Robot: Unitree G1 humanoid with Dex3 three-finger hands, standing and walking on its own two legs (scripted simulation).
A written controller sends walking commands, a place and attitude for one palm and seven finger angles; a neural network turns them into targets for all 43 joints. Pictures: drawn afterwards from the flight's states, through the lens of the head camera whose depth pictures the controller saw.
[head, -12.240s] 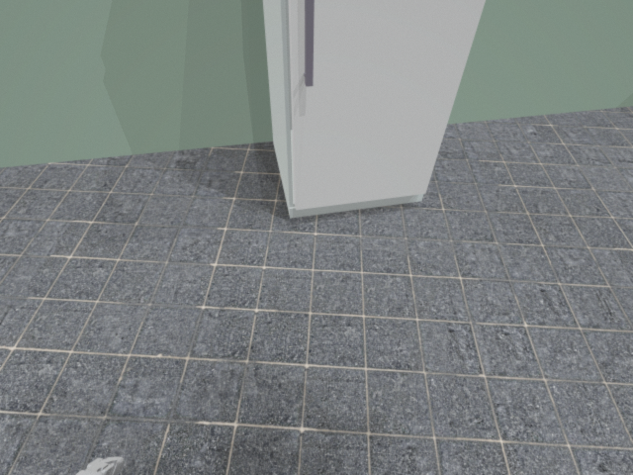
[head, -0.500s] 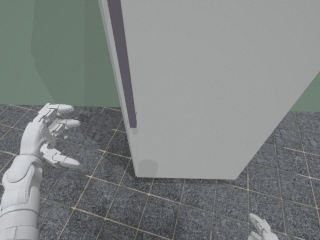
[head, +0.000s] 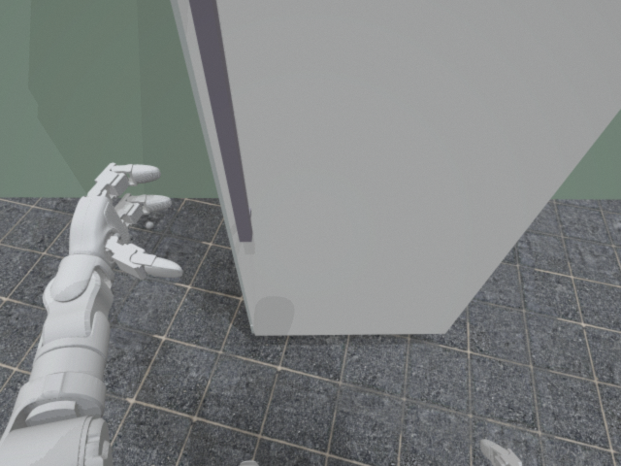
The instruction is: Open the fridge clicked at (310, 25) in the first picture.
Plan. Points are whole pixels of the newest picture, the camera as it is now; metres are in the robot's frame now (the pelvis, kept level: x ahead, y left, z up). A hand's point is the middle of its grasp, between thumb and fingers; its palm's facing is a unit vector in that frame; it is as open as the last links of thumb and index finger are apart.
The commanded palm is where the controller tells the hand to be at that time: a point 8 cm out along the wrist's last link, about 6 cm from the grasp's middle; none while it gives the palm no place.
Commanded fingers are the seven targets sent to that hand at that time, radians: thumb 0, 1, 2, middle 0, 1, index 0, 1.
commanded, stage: move the hooked fingers beside the handle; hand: left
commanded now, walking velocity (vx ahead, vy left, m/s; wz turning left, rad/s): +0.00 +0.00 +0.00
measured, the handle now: (227, 109) +0.52 +0.12 +0.18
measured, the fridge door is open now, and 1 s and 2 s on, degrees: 0 0 0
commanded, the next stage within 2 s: feel for the door with the fingertips in 1.32 s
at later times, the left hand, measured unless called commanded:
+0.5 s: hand (187, 187) +0.47 +0.18 +0.08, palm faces +0.03 -1.00 +0.00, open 14.0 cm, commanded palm +0.44 +0.23 +0.09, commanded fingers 0.00 -0.50 0.30 -0.30 -1.20 -0.30 -1.20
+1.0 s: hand (191, 192) +0.46 +0.18 +0.09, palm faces +0.04 -1.00 -0.02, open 14.0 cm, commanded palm +0.43 +0.22 +0.09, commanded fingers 0.00 -0.50 0.30 -0.30 -1.20 -0.30 -1.20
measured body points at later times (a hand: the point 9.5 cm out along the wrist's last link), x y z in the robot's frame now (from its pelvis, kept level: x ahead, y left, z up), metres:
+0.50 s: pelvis +0.00 +0.00 -0.01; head +0.08 +0.00 +0.43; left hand +0.46 +0.24 +0.09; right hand +0.04 -0.27 -0.13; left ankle +0.03 +0.10 -0.71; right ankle -0.02 -0.11 -0.71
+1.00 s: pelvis +0.01 -0.01 -0.01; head +0.07 +0.00 +0.43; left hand +0.45 +0.23 +0.09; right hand +0.06 -0.27 -0.13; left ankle +0.03 +0.10 -0.71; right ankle -0.02 -0.11 -0.71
